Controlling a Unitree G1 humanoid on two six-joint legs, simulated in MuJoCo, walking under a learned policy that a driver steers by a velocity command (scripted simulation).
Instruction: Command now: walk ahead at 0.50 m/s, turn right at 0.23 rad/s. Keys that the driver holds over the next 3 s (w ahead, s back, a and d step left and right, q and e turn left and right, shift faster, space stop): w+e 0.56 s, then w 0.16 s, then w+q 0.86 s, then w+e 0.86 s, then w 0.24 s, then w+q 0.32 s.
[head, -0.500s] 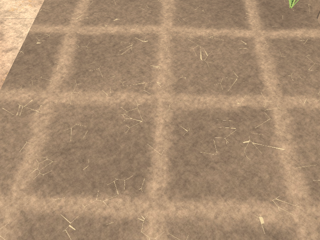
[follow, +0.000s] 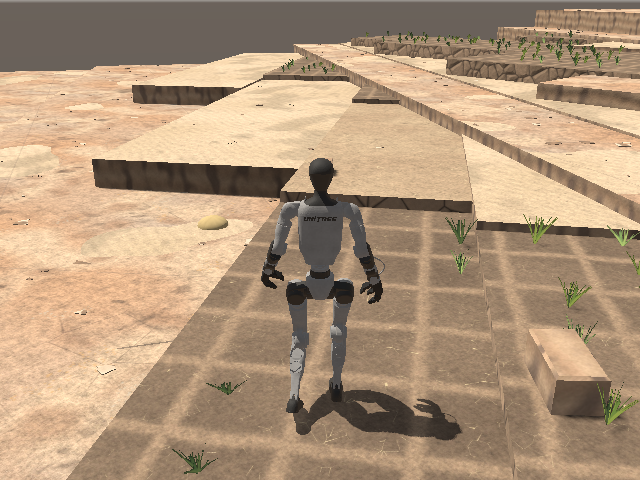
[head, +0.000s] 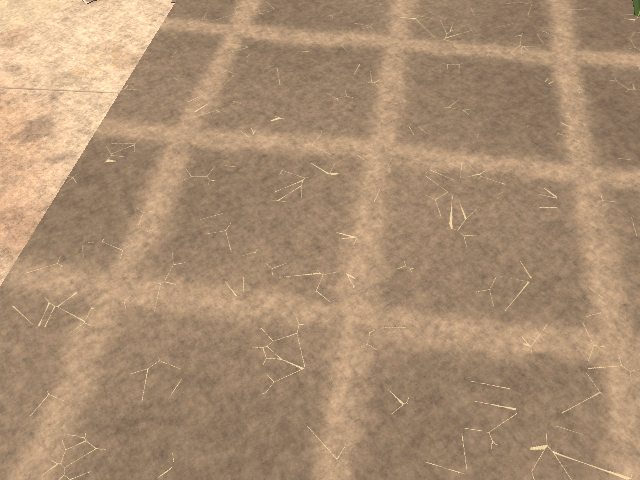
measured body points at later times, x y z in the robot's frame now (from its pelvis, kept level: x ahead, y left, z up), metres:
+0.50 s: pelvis +0.27 +0.02 +0.01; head +0.29 +0.02 +0.45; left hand +0.39 +0.28 -0.12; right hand +0.40 -0.28 -0.06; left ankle +0.35 +0.11 -0.73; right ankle +0.12 -0.08 -0.65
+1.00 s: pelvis +0.50 -0.11 +0.01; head +0.52 -0.13 +0.45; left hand +0.76 +0.06 -0.08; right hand +0.42 -0.39 -0.13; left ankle +0.44 +0.07 -0.64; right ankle +0.51 -0.23 -0.73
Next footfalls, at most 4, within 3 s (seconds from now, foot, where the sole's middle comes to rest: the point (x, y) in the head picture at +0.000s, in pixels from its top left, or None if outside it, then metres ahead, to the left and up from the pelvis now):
0.40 left None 0.39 0.10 -0.77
0.88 right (457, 445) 0.55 -0.25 -0.77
1.40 left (353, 313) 0.88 -0.05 -0.77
1.94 right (419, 213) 1.20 -0.25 -0.77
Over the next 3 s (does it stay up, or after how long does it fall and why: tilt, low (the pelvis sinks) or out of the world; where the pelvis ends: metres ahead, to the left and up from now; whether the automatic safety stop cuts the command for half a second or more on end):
stays up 1.59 -0.30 0.01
